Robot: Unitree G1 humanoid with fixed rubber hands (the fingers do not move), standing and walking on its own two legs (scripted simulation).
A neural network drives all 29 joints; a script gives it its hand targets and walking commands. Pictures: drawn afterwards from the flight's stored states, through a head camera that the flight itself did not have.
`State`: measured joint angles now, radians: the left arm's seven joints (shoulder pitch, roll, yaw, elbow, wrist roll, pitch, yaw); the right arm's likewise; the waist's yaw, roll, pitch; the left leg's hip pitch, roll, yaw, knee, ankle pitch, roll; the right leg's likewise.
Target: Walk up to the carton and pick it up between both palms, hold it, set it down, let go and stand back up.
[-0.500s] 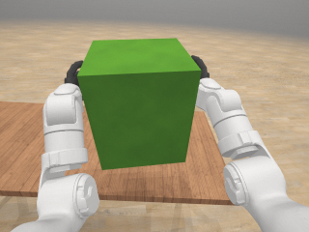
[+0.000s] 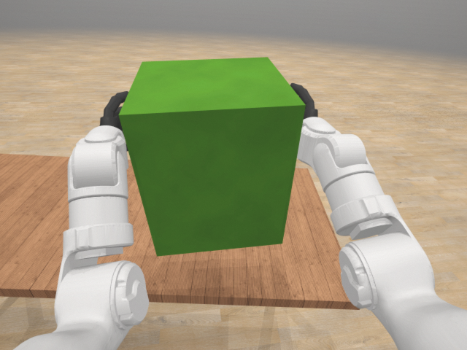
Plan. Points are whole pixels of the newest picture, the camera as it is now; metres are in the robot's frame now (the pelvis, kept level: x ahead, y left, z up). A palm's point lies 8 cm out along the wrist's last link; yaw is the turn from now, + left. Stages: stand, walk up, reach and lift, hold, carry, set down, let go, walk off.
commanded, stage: hold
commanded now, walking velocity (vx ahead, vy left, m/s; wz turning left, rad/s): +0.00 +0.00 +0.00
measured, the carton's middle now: (213, 154) +0.37 +0.00 +0.25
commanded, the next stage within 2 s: set down in 1.36 s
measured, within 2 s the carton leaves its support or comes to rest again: neither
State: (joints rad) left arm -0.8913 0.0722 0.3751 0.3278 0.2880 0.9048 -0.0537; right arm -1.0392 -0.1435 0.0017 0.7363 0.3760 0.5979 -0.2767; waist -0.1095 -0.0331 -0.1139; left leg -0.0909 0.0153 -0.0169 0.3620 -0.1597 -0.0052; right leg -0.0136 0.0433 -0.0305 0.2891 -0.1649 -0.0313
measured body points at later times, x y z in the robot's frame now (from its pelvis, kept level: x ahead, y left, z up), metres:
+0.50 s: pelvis +0.00 +0.00 +0.00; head -0.09 +0.03 +0.44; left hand +0.39 +0.16 +0.28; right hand +0.38 -0.14 +0.30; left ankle +0.03 +0.12 -0.75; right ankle +0.00 -0.10 -0.75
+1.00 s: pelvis +0.00 +0.00 +0.00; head -0.09 +0.02 +0.44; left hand +0.38 +0.16 +0.28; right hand +0.38 -0.14 +0.30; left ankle +0.03 +0.12 -0.75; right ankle +0.00 -0.10 -0.75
